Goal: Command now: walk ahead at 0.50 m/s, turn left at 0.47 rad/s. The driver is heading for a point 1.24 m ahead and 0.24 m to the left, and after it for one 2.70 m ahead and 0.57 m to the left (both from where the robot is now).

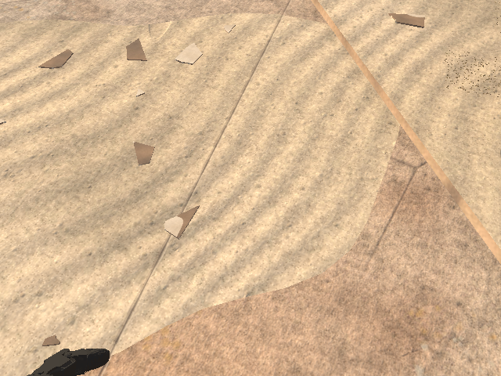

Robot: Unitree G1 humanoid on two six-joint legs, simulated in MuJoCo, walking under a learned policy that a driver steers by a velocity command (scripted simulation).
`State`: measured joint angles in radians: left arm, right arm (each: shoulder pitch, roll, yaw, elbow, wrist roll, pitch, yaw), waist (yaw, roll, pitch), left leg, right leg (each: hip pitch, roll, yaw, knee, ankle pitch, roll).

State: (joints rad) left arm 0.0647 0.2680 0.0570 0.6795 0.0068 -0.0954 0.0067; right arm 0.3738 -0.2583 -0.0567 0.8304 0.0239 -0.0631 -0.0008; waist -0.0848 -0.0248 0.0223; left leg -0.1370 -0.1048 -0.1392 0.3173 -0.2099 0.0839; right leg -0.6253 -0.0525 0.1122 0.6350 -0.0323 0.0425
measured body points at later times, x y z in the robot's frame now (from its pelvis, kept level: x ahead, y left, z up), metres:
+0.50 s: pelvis +0.21 -0.03 +0.00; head +0.26 -0.01 +0.44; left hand +0.21 +0.28 -0.12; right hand +0.46 -0.23 -0.10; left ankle +0.27 +0.13 -0.70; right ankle +0.22 -0.14 -0.75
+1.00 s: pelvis +0.27 +0.01 -0.02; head +0.28 +0.00 +0.43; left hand +0.25 +0.29 -0.13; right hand +0.52 -0.16 -0.12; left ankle +0.26 +0.13 -0.74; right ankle +0.32 -0.12 -0.75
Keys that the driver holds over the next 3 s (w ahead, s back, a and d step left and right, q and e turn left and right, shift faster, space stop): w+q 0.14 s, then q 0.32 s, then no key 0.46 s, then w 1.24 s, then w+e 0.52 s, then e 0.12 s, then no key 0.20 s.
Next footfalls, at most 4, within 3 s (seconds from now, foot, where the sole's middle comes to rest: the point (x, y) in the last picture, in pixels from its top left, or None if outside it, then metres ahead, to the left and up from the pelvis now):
0.16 right None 0.26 -0.14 -0.79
0.60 left None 0.30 0.14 -0.79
0.94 right None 0.36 -0.11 -0.78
1.22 left None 0.30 0.15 -0.79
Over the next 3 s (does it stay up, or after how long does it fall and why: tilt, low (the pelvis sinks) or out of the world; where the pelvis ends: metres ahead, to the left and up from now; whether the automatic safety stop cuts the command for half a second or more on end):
stays up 1.16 0.30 -0.01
